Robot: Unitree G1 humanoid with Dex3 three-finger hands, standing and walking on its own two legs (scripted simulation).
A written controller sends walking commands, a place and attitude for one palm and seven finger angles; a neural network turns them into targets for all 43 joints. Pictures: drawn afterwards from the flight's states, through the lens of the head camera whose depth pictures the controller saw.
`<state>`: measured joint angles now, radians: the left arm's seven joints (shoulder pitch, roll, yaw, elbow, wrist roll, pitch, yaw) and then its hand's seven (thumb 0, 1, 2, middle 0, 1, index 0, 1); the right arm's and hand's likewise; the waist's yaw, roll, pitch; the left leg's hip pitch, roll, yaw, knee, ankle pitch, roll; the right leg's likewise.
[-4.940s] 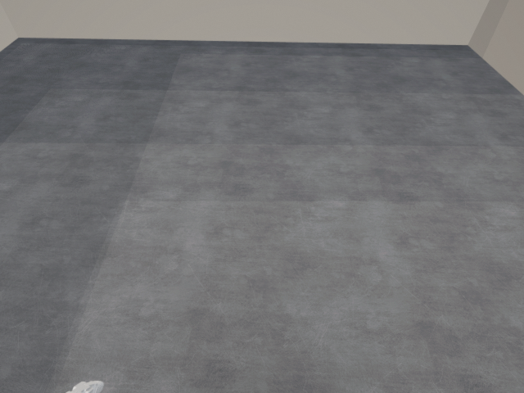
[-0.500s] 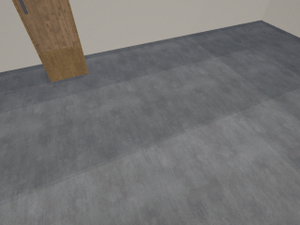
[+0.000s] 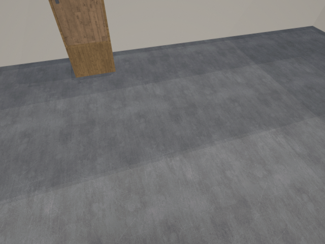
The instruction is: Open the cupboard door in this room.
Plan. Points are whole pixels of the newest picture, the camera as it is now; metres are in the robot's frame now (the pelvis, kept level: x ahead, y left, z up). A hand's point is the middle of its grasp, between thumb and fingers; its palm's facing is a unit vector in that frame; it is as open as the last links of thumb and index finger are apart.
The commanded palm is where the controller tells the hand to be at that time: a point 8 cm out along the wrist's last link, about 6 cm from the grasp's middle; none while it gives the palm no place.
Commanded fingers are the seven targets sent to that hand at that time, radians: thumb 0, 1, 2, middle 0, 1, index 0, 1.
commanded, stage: turn or walk to find it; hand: left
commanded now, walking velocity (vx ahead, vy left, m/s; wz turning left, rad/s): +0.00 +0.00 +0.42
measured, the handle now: out of the picture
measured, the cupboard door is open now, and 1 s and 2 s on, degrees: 0 0 0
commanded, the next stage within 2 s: stand and wait in 0.18 s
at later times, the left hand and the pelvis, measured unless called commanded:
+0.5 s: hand out of the picture +0.01 +0.18 -0.17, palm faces +0.12 -0.96 -0.25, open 7.4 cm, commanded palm none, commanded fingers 0.00 0.90 0.90 -0.20 -0.30 -0.20 -0.30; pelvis +0.00 -0.01 +0.00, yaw +5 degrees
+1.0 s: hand out of the picture -0.03 +0.17 -0.17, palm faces +0.16 -0.97 -0.19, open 7.4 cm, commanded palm none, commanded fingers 0.00 0.90 0.90 -0.20 -0.30 -0.20 -0.30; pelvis +0.00 -0.01 +0.01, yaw +7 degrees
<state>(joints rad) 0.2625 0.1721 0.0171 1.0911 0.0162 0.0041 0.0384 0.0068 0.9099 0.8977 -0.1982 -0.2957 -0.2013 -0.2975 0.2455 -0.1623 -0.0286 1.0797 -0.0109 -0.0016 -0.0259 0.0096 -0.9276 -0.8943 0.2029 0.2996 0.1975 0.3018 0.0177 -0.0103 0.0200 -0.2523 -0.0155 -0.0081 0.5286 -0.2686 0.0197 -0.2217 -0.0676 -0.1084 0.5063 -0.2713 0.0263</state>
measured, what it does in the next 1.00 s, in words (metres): stands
